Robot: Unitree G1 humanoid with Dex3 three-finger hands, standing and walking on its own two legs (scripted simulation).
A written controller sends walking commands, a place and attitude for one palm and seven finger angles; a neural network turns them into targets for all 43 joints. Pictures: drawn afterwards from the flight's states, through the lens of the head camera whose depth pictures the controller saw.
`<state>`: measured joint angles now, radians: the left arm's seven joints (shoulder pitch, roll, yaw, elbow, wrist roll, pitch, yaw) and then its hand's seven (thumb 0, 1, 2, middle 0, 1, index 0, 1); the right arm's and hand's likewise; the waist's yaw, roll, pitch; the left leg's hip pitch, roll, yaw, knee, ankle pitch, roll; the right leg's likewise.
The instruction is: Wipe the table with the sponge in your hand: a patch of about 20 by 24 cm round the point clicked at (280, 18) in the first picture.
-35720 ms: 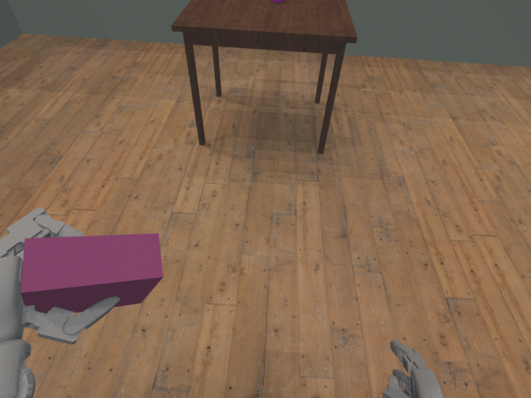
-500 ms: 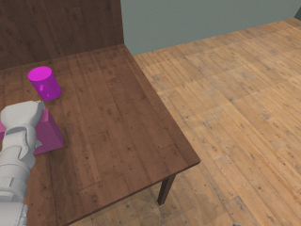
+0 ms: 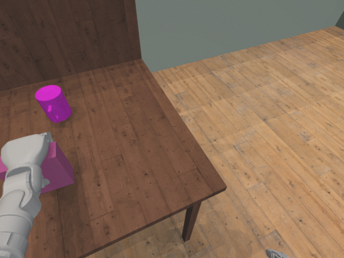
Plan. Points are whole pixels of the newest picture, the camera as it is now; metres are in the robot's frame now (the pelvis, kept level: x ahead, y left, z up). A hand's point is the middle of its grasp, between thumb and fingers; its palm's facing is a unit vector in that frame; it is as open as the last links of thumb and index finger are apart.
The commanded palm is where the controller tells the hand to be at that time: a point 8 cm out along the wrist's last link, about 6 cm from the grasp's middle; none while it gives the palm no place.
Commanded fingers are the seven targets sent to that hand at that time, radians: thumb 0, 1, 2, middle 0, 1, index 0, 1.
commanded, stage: wipe back along the first lane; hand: left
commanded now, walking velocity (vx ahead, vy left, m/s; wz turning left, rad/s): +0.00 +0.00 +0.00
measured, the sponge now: (43, 175) +0.31 +0.36 -0.02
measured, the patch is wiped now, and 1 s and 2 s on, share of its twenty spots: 1.00 1.00 1.00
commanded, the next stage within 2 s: lift the sponge slowly off the table in 1.00 s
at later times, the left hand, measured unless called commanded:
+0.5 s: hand (35, 188) +0.25 +0.33 +0.03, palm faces -0.04 -0.04 -1.00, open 9.7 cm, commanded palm +0.21 +0.32 +0.06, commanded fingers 0.00 0.10 1.30 -1.20 -1.60 -1.20 -1.60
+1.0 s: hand (38, 203) +0.22 +0.31 +0.03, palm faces -0.04 -0.05 -1.00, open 9.6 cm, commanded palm +0.17 +0.29 +0.06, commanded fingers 0.00 0.10 1.30 -1.20 -1.60 -1.20 -1.60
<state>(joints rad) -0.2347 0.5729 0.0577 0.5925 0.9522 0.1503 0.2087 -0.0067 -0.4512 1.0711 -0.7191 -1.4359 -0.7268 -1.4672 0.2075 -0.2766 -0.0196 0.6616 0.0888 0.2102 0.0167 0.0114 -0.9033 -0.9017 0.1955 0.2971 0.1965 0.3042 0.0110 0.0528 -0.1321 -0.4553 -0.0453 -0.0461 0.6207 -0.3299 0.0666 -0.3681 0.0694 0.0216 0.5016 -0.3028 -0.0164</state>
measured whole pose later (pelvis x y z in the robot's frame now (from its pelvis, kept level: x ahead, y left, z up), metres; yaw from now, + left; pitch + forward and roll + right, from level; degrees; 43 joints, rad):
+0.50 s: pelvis +0.00 +0.01 +0.00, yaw +1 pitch +6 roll -2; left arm 0.03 0.49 0.00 0.27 0.95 0.24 0.22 0.02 -0.45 1.07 -0.71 -1.44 -0.73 -1.47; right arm 0.11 -0.25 -0.01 0.64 0.08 0.17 0.02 0.01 -0.90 -0.90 0.20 0.30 0.20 0.30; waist 0.05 0.07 -0.12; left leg -0.37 -0.06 -0.05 0.59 -0.32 0.07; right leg -0.29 0.05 0.02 0.49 -0.30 -0.01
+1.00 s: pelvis +0.00 +0.00 +0.00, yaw +0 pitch +5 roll -2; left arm 0.23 0.46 0.00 0.09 0.94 0.27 0.23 0.02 -0.45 1.06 -0.71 -1.45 -0.74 -1.47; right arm 0.11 -0.25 -0.01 0.65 0.07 0.14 0.02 0.01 -0.90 -0.90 0.19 0.30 0.20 0.30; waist 0.06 0.08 -0.11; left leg -0.33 -0.05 -0.03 0.58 -0.33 0.07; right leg -0.26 0.06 0.04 0.49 -0.31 -0.02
